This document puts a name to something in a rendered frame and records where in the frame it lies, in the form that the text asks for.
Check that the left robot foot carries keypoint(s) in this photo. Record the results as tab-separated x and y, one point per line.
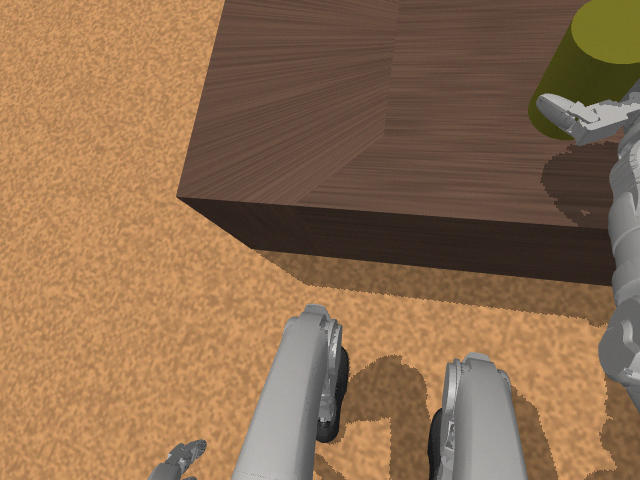
326	432

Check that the left robot hand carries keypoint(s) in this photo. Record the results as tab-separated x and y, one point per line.
178	461

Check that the can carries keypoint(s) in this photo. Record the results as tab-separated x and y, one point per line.
598	59

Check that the right robot arm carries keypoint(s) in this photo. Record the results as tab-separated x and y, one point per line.
619	348

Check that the right robot foot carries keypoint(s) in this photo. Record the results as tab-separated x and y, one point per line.
434	445

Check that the right robot hand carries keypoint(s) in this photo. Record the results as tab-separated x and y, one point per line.
595	122

